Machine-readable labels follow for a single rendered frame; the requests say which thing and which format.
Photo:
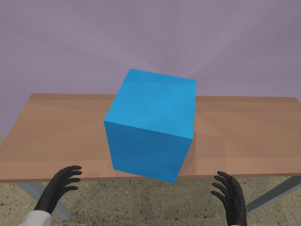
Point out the robot left hand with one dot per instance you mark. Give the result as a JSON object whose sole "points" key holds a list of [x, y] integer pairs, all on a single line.
{"points": [[57, 187]]}

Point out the left robot forearm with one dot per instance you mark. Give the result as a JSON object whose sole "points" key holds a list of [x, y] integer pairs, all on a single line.
{"points": [[37, 218]]}

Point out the table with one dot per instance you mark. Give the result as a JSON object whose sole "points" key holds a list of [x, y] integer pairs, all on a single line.
{"points": [[243, 136]]}

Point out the robot right hand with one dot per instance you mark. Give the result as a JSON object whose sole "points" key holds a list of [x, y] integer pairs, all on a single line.
{"points": [[233, 201]]}

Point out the carton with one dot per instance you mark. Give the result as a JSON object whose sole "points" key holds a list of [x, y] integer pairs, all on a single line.
{"points": [[150, 124]]}

